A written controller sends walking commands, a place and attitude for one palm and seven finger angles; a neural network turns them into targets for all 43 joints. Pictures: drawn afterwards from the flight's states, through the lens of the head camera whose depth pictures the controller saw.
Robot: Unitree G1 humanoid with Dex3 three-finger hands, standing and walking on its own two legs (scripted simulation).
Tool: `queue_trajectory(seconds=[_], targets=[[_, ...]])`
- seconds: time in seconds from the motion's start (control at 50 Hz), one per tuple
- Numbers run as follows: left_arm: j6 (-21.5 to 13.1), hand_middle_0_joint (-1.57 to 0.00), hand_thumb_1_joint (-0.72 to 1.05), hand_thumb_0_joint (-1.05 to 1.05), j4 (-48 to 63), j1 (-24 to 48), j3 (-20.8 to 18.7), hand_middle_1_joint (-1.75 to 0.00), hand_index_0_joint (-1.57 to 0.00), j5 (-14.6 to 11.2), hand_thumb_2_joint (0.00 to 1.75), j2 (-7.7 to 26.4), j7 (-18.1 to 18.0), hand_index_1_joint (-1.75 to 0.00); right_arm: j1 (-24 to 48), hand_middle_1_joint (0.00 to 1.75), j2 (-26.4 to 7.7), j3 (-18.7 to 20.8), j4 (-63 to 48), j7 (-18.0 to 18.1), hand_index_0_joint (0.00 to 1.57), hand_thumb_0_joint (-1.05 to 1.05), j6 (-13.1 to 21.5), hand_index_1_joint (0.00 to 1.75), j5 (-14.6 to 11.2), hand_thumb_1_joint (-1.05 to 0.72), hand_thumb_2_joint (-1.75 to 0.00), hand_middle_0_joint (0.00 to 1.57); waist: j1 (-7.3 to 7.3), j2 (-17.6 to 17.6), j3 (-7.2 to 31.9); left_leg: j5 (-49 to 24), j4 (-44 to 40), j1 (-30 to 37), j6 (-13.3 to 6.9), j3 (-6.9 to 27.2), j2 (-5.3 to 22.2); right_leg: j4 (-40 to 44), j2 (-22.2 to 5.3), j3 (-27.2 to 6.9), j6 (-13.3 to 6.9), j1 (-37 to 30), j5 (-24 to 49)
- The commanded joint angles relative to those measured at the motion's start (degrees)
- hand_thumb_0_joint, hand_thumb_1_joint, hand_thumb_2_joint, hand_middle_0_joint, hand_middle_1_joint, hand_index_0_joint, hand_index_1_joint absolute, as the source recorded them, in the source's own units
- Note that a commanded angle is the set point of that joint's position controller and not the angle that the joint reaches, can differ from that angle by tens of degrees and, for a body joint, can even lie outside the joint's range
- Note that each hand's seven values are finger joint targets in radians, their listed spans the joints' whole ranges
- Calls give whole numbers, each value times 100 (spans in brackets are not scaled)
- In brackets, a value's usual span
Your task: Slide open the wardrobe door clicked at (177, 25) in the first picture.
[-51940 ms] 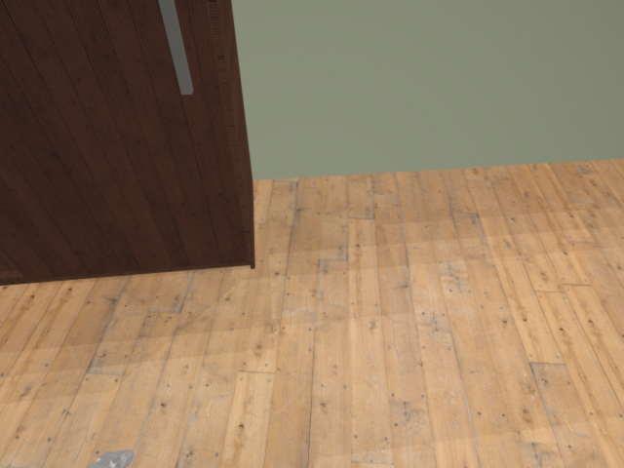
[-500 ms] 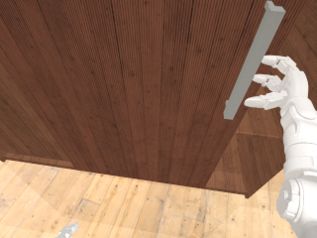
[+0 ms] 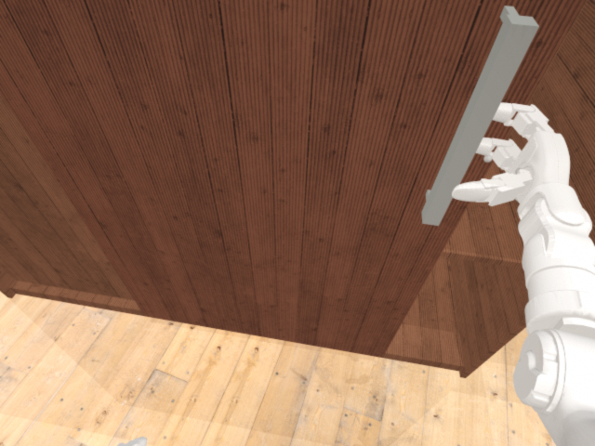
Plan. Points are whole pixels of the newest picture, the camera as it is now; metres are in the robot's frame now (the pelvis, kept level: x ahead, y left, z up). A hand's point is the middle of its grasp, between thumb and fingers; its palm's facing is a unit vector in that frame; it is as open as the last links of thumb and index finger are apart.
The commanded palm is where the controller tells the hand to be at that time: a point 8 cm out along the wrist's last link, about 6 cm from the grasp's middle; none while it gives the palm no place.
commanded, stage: slide the fingers in behind the handle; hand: right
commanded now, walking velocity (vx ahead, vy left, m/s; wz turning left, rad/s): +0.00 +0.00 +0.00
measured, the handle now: (462, 133) +0.51 -0.15 +0.18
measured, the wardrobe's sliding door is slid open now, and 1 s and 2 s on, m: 0.27 0.27 0.27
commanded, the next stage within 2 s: grip the handle and tug to test in 1.54 s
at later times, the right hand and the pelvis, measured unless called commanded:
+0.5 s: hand (475, 161) +0.45 -0.16 +0.19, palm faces +0.02 +1.00 +0.02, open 14.0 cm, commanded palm +0.42 -0.21 +0.18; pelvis +0.00 +0.00 +0.00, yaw -1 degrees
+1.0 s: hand (462, 161) +0.45 -0.14 +0.19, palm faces +0.06 +1.00 +0.01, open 14.2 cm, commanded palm +0.42 -0.19 +0.18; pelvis +0.00 +0.01 +0.00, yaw +0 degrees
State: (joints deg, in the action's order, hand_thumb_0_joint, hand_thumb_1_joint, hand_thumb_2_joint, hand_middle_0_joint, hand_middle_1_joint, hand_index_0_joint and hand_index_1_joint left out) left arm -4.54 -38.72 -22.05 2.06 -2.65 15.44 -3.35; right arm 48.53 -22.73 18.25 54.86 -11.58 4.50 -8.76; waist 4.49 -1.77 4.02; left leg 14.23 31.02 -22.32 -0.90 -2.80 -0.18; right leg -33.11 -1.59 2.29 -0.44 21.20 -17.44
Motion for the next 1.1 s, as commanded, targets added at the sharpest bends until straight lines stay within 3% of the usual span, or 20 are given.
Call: queue_trajectory(seconds=[0.0, 0.08, 0.14, 0.16, 0.24, 0.3, 0.38, 0.5, 0.54, 0.56, 0.64, 0.74, 0.76, 0.84, 0.86, 0.92, 0.94, 1.0, 1.06, 1.08], targets=[[-218, -20, 90, 0, 798, 125, -305, -30, -20, -25, 90, 797, -37, -30, 2432, 120, -1297, 113, -1696, 173, 30, 0, 257, 120, 9, 50, -30, 30, -226, -106, 1694, -1561, -273, 976, -96, 126, -62, 464, 95, -217, -166, -639, 1467], [-223, -20, 90, 0, 834, 218, -336, -30, -20, -32, 90, 793, -38, -30, 2289, 120, -1284, 219, -2176, 266, 30, 0, 256, 120, -101, 50, -30, 30, -230, 76, 1757, -1583, -331, 1053, -78, 155, -95, 464, 61, -190, -178, -788, 1463], [-215, -20, 90, 0, 790, 254, -310, -30, -20, -49, 90, 778, -83, -30, 2567, 120, -986, -104, -2111, 279, 30, 0, 120, 120, -97, 50, -30, 30, -80, 194, 1410, -1255, -433, 880, -57, 126, -69, 531, 42, -208, -188, -718, 1144], [-222, -20, 90, 0, 755, 296, -312, -30, -20, -52, 90, 782, -97, -30, 2704, 120, -1184, 40, -2144, 313, 30, 0, 94, 120, -68, 50, -30, 30, -92, 35, 1378, -1182, -471, 824, -55, 170, -67, 538, 62, -214, -196, -728, 1054], [-207, -20, 90, 0, 729, 316, -282, -30, -20, -40, 90, 759, -136, -30, 2792, 120, -1138, -69, -2039, 383, 30, 0, 27, 120, 37, 50, -30, 30, -68, -72, 1441, -1051, -491, 800, -71, 157, -41, 541, 84, -244, -191, -794, 1022], [-265, -20, 90, 0, 694, 344, -271, -30, -20, -38, 90, 721, -133, -30, 2952, 120, -724, -357, -2036, 337, 30, 0, 59, 120, -43, 50, -30, 30, -22, -189, 1566, -1188, -448, 701, -91, 130, -56, 506, 88, -287, -154, -992, 1170], [-271, -20, 90, 0, 658, 327, -283, -30, -20, -38, 90, 760, -133, -30, 2802, 120, -767, -218, -1803, 316, 30, 0, 42, 120, -162, 50, -30, 30, -47, 194, 1642, -1337, -429, 815, -66, 122, -53, 481, 97, -288, -162, -905, 1238], [-216, -20, 90, 0, 719, 345, -282, -30, -20, 0, 90, 709, -58, -30, 2685, 120, -799, -137, -2028, 513, 30, 0, 47, 120, -22, 50, -30, 30, -190, 10, 1844, -1736, -312, 1024, -82, 133, -33, 437, 130, -242, -153, -887, 1618], [-167, -20, 90, 0, 736, 329, -290, -30, -20, 9, 90, 722, -51, -30, 2503, 120, -853, -83, -2040, 580, 30, 0, 86, 120, 1, 50, -30, 30, -209, 272, 1849, -1828, -315, 1163, -76, 118, -44, 433, 109, -228, -167, -842, 1708], [-161, -20, 90, 0, 770, 393, -285, -30, -20, -9, 90, 676, -40, -30, 2460, 120, -619, -252, -2076, 576, 30, 0, 72, 120, -2, 50, -30, 30, -191, 145, 1769, -1877, -307, 1119, -74, 130, -48, 441, 109, -196, -165, -849, 1714], [-115, -20, 90, 0, 751, 383, -312, -30, -20, 6, 90, 720, -68, -30, 2355, 120, -1010, 90, -2226, 646, 30, 0, 69, 120, 9, 50, -30, 30, -238, 444, 1784, -1919, -356, 1315, -52, 155, -48, 460, 94, -168, -197, -789, 1666], [-122, -20, 90, 0, 796, 459, -315, -30, -20, -8, 90, 646, -77, -30, 2478, 120, -574, -307, -2555, 629, 30, 0, 23, 120, 46, 50, -30, 30, -192, 71, 1778, -1960, -383, 1258, -73, 157, -51, 479, 108, -137, -197, -988, 1744], [-137, -20, 90, 0, 787, 499, -314, -30, -20, -25, 90, 619, -73, -30, 2475, 120, -455, -410, -2689, 619, 30, 0, 21, 120, 31, 50, -30, 30, -196, -194, 1835, -1997, -384, 1209, -82, 163, -50, 480, 111, -138, -181, -1101, 1819], [-127, -20, 90, 0, 728, 478, -314, -30, -20, -21, 90, 658, -87, -30, 2282, 120, -262, -462, -2423, 618, 30, 0, -142, 120, -89, 50, -30, 30, -159, 317, 1615, -1876, -470, 1194, -59, 115, -66, 522, 104, -165, -191, -1006, 1649], [-122, -20, 90, 0, 704, 499, -317, -30, -20, -31, 90, 669, -95, -30, 2280, 120, -448, -276, -2401, 647, 30, 0, -186, 120, -111, 50, -30, 30, -197, 308, 1613, -1804, -492, 1219, -50, 132, -56, 553, 116, -158, -190, -940, 1529], [-133, -20, 90, 0, 717, 542, -297, -30, -20, -19, 90, 640, -98, -30, 2461, 120, -276, -456, -2459, 672, 30, 0, -216, 120, -64, 50, -30, 30, -142, 283, 1505, -1731, -521, 1147, -41, 146, -42, 574, 136, -147, -206, -929, 1444], [-123, -20, 90, 0, 706, 510, -316, -30, -20, -7, 90, 659, -97, -30, 2393, 120, -424, -357, -2459, 704, 30, 0, -178, 120, -21, 50, -30, 30, -181, 410, 1587, -1764, -506, 1233, -43, 142, -35, 554, 119, -157, -216, -936, 1511], [-127, -20, 90, 0, 733, 565, -304, -30, -20, -2, 90, 618, -81, -30, 2202, 120, -367, -334, -2548, 704, 30, 0, -146, 120, -32, 50, -30, 30, -259, 161, 1745, -1962, -467, 1306, -63, 160, -32, 539, 144, -114, -199, -1040, 1657], [-124, -20, 90, 0, 743, 620, -288, -30, -20, -29, 90, 618, -82, -30, 2348, 120, -143, -600, -2498, 673, 30, 0, -127, 120, -46, 50, -30, 30, -150, 231, 1538, -1722, -525, 1163, -44, 156, -35, 573, 131, -129, -202, -983, 1428], [-118, -20, 90, 0, 706, 584, -290, -30, -20, -21, 90, 644, -100, -30, 2316, 120, -361, -374, -2288, 693, 30, 0, -155, 120, -51, 50, -30, 30, -186, 363, 1413, -1678, -536, 1159, -47, 153, -36, 580, 131, -143, -207, -883, 1369]])
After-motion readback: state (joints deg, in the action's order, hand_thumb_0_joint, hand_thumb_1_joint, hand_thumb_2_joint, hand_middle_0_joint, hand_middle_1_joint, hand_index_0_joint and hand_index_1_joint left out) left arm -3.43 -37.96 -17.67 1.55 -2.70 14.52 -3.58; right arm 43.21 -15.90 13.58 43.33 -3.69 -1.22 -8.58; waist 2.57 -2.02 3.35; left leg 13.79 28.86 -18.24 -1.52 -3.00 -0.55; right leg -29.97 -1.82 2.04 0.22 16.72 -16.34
